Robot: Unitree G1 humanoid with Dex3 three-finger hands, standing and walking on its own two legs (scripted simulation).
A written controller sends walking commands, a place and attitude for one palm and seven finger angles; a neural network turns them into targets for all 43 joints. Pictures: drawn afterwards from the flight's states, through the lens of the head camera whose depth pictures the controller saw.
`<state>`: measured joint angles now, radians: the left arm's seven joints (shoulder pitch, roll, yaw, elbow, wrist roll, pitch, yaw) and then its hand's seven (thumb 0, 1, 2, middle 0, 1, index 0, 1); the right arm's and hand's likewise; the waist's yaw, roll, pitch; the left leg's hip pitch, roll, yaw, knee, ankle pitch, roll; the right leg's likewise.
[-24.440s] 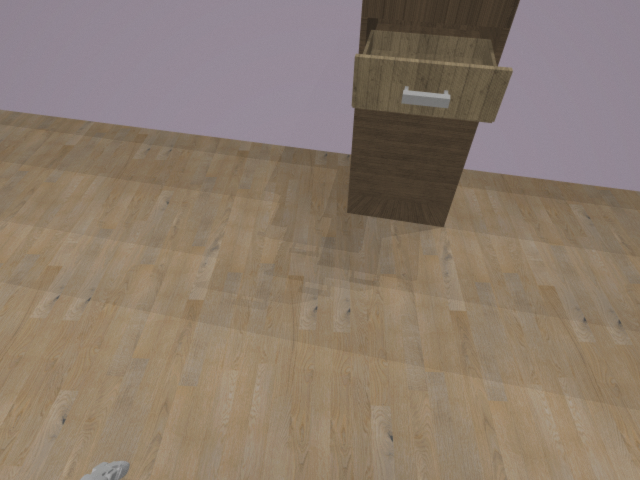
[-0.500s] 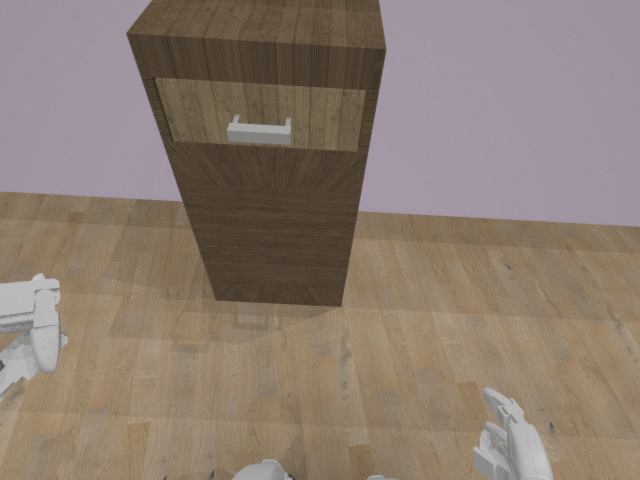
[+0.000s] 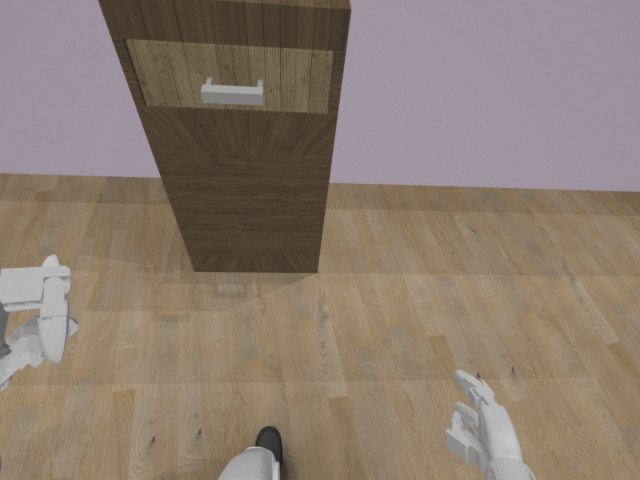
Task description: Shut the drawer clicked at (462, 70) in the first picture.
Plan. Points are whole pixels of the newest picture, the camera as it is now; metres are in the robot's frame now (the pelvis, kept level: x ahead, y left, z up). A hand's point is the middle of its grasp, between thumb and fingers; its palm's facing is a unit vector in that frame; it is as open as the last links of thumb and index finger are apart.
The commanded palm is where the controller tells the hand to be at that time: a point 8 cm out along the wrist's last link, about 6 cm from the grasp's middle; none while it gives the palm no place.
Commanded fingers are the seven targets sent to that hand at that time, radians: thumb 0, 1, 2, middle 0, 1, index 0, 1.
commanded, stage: stop stepping back and stand still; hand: left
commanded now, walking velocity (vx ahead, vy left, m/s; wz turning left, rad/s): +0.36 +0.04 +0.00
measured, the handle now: (234, 89) +0.80 +0.22 +0.01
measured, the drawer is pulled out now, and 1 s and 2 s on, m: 0.00 0.00 0.00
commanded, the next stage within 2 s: let the arm hang, fingers relaxed in 1.32 s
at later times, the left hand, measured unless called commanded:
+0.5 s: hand out of the picture +0.15 +0.27 +0.20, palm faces +0.31 -0.84 -0.45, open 3.2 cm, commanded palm +0.11 +0.32 +0.19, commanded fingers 0.00 0.90 0.90 -1.40 -1.60 -1.40 -1.60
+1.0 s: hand out of the picture +0.16 +0.28 +0.17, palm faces +0.33 -0.82 -0.47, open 3.2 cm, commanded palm +0.11 +0.32 +0.19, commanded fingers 0.00 0.90 0.90 -1.40 -1.60 -1.40 -1.60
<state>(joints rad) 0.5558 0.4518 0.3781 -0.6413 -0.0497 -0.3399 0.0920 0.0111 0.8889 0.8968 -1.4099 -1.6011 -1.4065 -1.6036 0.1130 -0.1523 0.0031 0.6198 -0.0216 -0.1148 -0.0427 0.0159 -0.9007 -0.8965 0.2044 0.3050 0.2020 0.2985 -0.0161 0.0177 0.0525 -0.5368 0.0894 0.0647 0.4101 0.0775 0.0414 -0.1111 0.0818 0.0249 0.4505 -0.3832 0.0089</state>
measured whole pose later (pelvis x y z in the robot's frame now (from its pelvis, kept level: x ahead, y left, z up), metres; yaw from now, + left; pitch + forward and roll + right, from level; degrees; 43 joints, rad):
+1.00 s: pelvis -0.03 +0.05 +0.01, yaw -2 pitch +0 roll -2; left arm 0.64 0.38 0.37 -0.56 -0.03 -0.19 0.15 0.01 0.89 0.90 -1.41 -1.60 -1.41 -1.60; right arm 0.23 -0.22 -0.01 0.66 0.00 -0.10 -0.06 0.02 -0.90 -0.90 0.20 0.30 0.20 0.30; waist -0.01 0.03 0.01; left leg -0.31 0.03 0.01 0.57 -0.25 0.01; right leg -0.22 0.04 -0.08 0.49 -0.26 -0.04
